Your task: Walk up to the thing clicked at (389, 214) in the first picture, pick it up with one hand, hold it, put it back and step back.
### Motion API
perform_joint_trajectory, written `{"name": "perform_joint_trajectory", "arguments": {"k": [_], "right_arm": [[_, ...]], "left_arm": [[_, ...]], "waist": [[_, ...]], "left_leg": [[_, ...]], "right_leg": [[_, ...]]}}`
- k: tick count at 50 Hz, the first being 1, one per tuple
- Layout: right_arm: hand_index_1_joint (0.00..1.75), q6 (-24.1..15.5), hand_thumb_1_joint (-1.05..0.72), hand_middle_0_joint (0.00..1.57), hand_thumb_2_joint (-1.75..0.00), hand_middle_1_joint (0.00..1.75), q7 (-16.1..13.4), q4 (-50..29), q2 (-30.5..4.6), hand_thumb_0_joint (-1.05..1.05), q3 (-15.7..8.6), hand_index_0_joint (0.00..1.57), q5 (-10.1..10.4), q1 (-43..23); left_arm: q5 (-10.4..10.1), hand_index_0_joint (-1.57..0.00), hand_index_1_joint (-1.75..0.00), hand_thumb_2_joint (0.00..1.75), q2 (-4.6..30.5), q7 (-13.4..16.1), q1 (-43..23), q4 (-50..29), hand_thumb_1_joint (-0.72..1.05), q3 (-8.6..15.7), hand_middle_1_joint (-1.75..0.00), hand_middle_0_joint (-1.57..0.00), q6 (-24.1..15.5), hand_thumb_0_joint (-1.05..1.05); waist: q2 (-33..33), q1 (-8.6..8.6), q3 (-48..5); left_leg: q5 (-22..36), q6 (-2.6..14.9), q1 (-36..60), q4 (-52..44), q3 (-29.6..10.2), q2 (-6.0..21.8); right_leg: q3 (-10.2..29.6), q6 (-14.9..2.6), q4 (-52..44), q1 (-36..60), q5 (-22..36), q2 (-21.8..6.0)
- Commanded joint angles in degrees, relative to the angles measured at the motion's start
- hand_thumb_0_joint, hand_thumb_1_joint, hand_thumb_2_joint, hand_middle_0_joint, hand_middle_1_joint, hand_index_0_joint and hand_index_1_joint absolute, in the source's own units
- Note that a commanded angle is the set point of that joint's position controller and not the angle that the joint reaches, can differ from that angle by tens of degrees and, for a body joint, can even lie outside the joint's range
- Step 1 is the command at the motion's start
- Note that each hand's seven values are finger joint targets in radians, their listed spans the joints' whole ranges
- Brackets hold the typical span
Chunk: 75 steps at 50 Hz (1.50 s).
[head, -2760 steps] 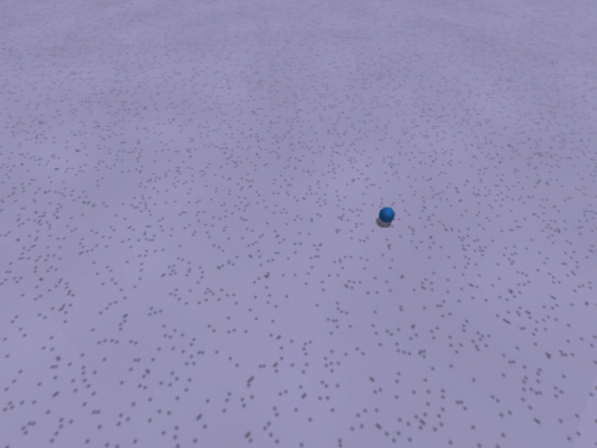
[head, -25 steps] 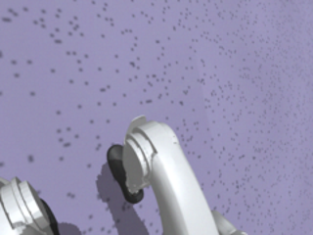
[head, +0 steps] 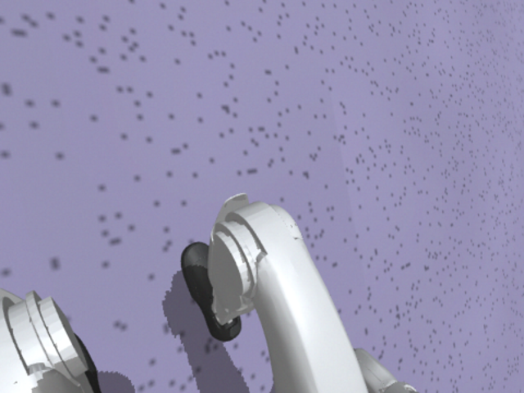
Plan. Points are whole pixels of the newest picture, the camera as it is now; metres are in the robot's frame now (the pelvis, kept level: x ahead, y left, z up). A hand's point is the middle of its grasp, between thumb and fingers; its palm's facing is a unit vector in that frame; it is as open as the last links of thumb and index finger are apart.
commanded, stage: open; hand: left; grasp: from above
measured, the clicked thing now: out of the picture +0.50 +0.36 -0.28
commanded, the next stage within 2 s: withdraw in 0.04 s
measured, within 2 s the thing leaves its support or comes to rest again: neither
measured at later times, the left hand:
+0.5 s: hand out of the picture +0.51 +0.39 -0.16, palm faces -0.33 -0.10 -0.94, open 14.1 cm
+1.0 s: hand out of the picture +0.48 +0.37 -0.10, palm faces -0.48 -0.12 -0.87, open 13.0 cm
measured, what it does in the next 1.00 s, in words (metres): stands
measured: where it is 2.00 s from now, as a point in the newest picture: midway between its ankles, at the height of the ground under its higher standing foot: (158, 353)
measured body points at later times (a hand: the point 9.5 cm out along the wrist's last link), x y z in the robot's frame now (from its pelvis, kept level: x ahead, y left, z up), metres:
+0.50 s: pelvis +0.01 +0.00 +0.01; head +0.28 +0.13 +0.35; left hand +0.52 +0.39 -0.11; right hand +0.05 -0.27 -0.04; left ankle +0.06 +0.12 -0.28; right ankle +0.14 -0.13 -0.28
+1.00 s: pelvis -0.02 +0.00 +0.04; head +0.24 +0.13 +0.39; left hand +0.50 +0.37 -0.05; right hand +0.06 -0.28 -0.02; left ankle +0.06 +0.12 -0.28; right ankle +0.14 -0.13 -0.27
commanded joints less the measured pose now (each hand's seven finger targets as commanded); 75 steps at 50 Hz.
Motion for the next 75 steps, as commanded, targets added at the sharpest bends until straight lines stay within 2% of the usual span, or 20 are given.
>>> {"name": "perform_joint_trajectory", "arguments": {"k": [1, 6, 15, 17, 20, 22, 23, 26, 30, 32, 37, 43, 48, 54, 56, 61, 66, 68, 71, 75], "right_arm": [[0.30, 0.4, -0.89, 0.20, -0.90, 0.30, -0.6, 2.1, -19.1, 0.00, -5.4, 0.20, 0.3, 12.5], [0.30, 0.4, -0.89, 0.20, -0.90, 0.30, -0.9, 1.6, -19.7, 0.00, -5.9, 0.20, 0.3, 12.4], [0.30, 1.3, -0.91, 0.20, -0.91, 0.30, -0.6, 1.1, -20.0, 0.00, -8.3, 0.20, 0.7, 13.5], [0.30, 1.7, -0.91, 0.20, -0.91, 0.30, -0.4, 1.1, -19.9, 0.00, -10.0, 0.20, 1.2, 14.0], [0.30, 2.3, -0.91, 0.20, -0.91, 0.30, 0.1, 0.0, -18.8, 0.00, -11.7, 0.20, 2.4, 13.9], [0.30, 3.7, -0.91, 0.20, -0.90, 0.30, 0.1, 0.8, -19.0, 0.00, -13.6, 0.20, 3.3, 15.9], [0.30, 4.5, -0.91, 0.20, -0.90, 0.30, 0.1, 0.1, -18.4, 0.00, -14.2, 0.20, 3.7, 15.5], [0.30, 7.1, -0.91, 0.20, -0.90, 0.30, -0.5, -1.1, -17.2, 0.00, -15.9, 0.20, 5.1, 17.0], [0.30, 10.3, -0.91, 0.20, -0.91, 0.30, -2.4, -1.9, -17.4, 0.00, -17.3, 0.20, 6.3, 17.8], [0.30, 11.4, -0.90, 0.20, -0.91, 0.30, -3.5, -2.3, -15.9, 0.00, -17.2, 0.20, 6.7, 17.6], [0.30, 13.2, -0.90, 0.20, -0.90, 0.30, -6.0, -2.2, -14.8, 0.00, -15.9, 0.20, 6.7, 16.6], [0.30, 14.3, -0.90, 0.20, -0.90, 0.30, -7.7, -2.8, -14.4, 0.00, -14.3, 0.20, 6.2, 15.2], [0.30, 13.9, -0.90, 0.20, -0.90, 0.30, -7.7, -2.6, -14.9, 0.00, -13.0, 0.20, 5.3, 14.5], [0.30, 11.7, -0.91, 0.20, -0.90, 0.30, -6.9, -3.6, -15.9, 0.00, -12.6, 0.20, 4.5, 15.1], [0.30, 10.9, -0.88, 0.20, -0.89, 0.30, -6.6, -3.5, -15.7, 0.00, -12.7, 0.20, 4.6, 15.0], [0.30, 9.1, -0.90, 0.20, -0.90, 0.30, -5.4, -4.0, -15.4, 0.00, -15.2, 0.20, 5.5, 17.2], [0.30, 10.1, -0.89, 0.20, -0.90, 0.30, -4.9, -2.0, -15.1, 0.00, -17.7, 0.20, 6.7, 18.5], [0.30, 10.5, -0.89, 0.20, -0.90, 0.30, -4.6, -1.4, -14.3, 0.00, -18.3, 0.20, 7.0, 18.9], [0.30, 11.2, -0.89, 0.20, -0.90, 0.30, -4.7, -2.6, -14.4, 0.00, -20.1, 0.20, 7.9, 18.2], [0.30, 12.2, -0.89, 0.20, -0.90, 0.30, -5.0, -2.2, -13.0, 0.00, -22.5, 0.20, 9.8, 17.1]], "left_arm": [[-0.9, -0.09, -1.08, 1.01, 12.6, 1.8, -13.9, -6.9, -0.46, 0.2, -1.10, -0.07, -0.1, 0.00], [-0.6, -0.08, -1.05, 0.98, 12.5, 1.8, -13.5, -7.2, -0.48, -0.3, -1.07, -0.06, 0.0, 0.00], [-0.1, -0.06, -1.02, 1.02, 17.2, 1.2, -16.7, -15.9, -0.57, 4.3, -1.01, -0.06, 1.8, 0.00], [-0.5, -0.06, -1.02, 1.02, 16.7, -0.5, -17.1, -19.2, -0.57, 4.9, -1.01, -0.07, 2.8, 0.00], [-1.6, -0.06, -1.02, 1.02, 11.6, -4.4, -16.4, -24.7, -0.57, 2.2, -1.01, -0.07, 4.3, 0.00], [-2.5, -0.06, -1.01, 1.02, 13.2, -7.3, -12.9, -25.5, -0.55, 4.4, -1.01, -0.07, 5.8, 0.00], [-2.9, -0.06, -1.01, 1.02, 9.0, -9.0, -12.8, -26.0, -0.55, 2.6, -1.00, -0.07, 6.2, 0.00], [-4.4, -0.07, -1.01, 1.01, 4.6, -15.0, -14.1, -31.0, -0.55, 0.1, -1.00, -0.07, 7.5, 0.00], [-6.1, -0.09, -0.99, 1.00, 3.2, -22.0, -11.4, -30.8, -0.51, -1.4, -0.97, -0.10, 7.8, 0.00], [-7.7, -0.11, -0.96, 0.99, -0.1, -24.5, -17.3, -36.2, -0.49, -3.6, -0.95, -0.12, 6.5, 0.00], [-7.5, -0.19, -0.89, 0.92, 0.8, -28.0, -17.0, -33.2, -0.40, -4.5, -0.87, -0.20, 2.8, 0.00], [-6.0, -0.25, -0.82, 0.86, -0.9, -25.4, -19.7, -27.6, -0.33, -5.9, -0.81, -0.26, -1.3, 0.00], [-3.1, -0.32, -0.75, 0.79, 0.5, -18.3, -22.6, -22.8, -0.25, -5.9, -0.75, -0.32, -2.9, 0.00], [0.2, -0.35, -0.72, 0.76, 8.4, -10.5, -25.2, -22.0, -0.23, -1.0, -0.71, -0.36, -1.9, 0.00], [0.3, -0.23, -0.68, 0.92, 8.6, -9.1, -25.0, -22.0, -0.09, -0.2, -0.66, -0.25, -0.7, 0.00], [-2.9, -0.32, -0.75, 0.91, 8.0, -10.3, -19.6, -28.9, -0.15, 2.6, -0.75, -0.32, 3.0, 0.00], [-7.8, -0.23, -0.67, 0.99, 4.6, -15.3, -15.0, -33.2, -0.07, 2.8, -0.67, -0.25, 5.7, 0.00], [-10.5, -0.22, -0.58, 0.92, 1.3, -18.2, -11.4, -35.9, 0.09, 1.9, -0.57, -0.24, 5.9, 0.00], [-14.8, -0.22, -0.54, 0.95, 0.5, -21.6, -6.1, -41.6, 0.30, 3.3, -0.53, -0.24, 6.4, 0.00], [-23.5, -0.21, -0.44, 0.91, -4.7, -25.4, 3.7, -51.0, 0.51, 4.1, -0.43, -0.22, 8.1, 0.00]], "waist": [[33.8, -4.16, -36.0], [33.5, -3.84, -37.1], [41.5, -1.08, -45.2], [42.6, 0.22, -46.5], [42.8, 1.70, -49.7], [41.3, 3.13, -51.3], [40.4, 3.27, -50.4], [36.1, 2.82, -50.8], [30.6, 3.09, -47.7], [28.5, 2.70, -47.8], [26.3, 2.68, -44.1], [27.6, 1.55, -42.5], [31.3, 1.37, -43.3], [35.5, 2.17, -49.8], [35.1, 2.56, -50.4], [39.6, 6.15, -60.2], [35.5, 6.17, -56.6], [33.9, 6.74, -55.8], [31.7, 10.01, -60.2], [30.4, 13.97, -63.2]], "left_leg": [[16.6, -1.07, 30.2, -15.2, 4.4, 2.8], [16.1, -1.02, 30.7, -15.0, 4.9, 2.7], [20.3, -2.24, 36.0, -16.7, 4.9, 2.7], [19.7, -2.09, 35.8, -17.2, 5.9, 2.4], [20.5, -1.71, 35.8, -18.0, 7.2, 1.9], [21.6, -1.56, 35.4, -18.8, 7.5, 1.6], [20.9, -1.52, 34.5, -19.3, 7.6, 1.2], [18.6, -0.70, 34.8, -22.3, 8.1, 0.7], [16.3, -0.34, 33.8, -24.5, 8.5, -0.1], [14.2, -0.07, 32.7, -25.4, 8.6, -0.5], [13.8, -0.01, 32.3, -25.7, 8.8, -0.8], [12.5, -0.36, 34.2, -27.1, 7.8, -0.6], [11.5, -0.71, 35.8, -26.8, 7.1, -0.6], [14.1, -0.65, 37.6, -24.3, 8.3, -0.5], [12.9, -0.32, 35.8, -23.7, 8.9, -0.6], [16.1, -0.67, 40.6, -25.3, 9.5, -0.7], [15.2, -0.48, 37.6, -26.4, 8.8, -1.1], [15.4, -0.34, 38.0, -26.9, 9.2, -0.9], [16.5, -0.04, 39.2, -28.8, 10.3, -1.4], [17.8, -0.16, 45.1, -34.2, 9.5, -1.4]], "right_leg": [[-6.4, -5.12, -9.4, 19.8, 12.8, 1.6], [-5.9, -5.28, -9.6, 20.8, 12.4, 1.8], [-5.9, -6.19, -8.8, 21.4, 14.0, 1.5], [-5.3, -6.38, -9.3, 21.2, 13.5, 1.3], [-4.5, -6.44, -10.4, 22.3, 14.5, 1.1], [-3.6, -6.46, -10.7, 22.4, 14.8, 0.7], [-3.5, -6.89, -10.9, 20.9, 14.0, 0.6], [-2.7, -6.92, -13.8, 22.7, 12.7, 0.6], [-1.8, -7.45, -16.7, 22.8, 9.5, 0.2], [-1.3, -7.64, -18.1, 22.5, 7.8, 0.1], [-0.7, -7.56, -19.1, 21.3, 6.8, -0.4], [-1.2, -7.27, -18.5, 18.3, 6.1, -0.6], [-1.6, -7.00, -15.9, 15.1, 6.2, -0.7], [-1.7, -6.61, -13.2, 17.2, 8.6, -0.6], [-1.5, -6.54, -13.2, 17.3, 8.0, -0.5], [-1.0, -6.70, -13.1, 21.2, 10.3, -0.9], [-0.6, -7.15, -15.3, 20.5, 9.0, -1.0], [-0.2, -7.16, -17.0, 21.9, 8.6, -1.0], [0.7, -7.55, -18.6, 26.0, 9.1, -1.1], [1.8, -7.53, -20.9, 27.2, 9.8, -1.2]]}}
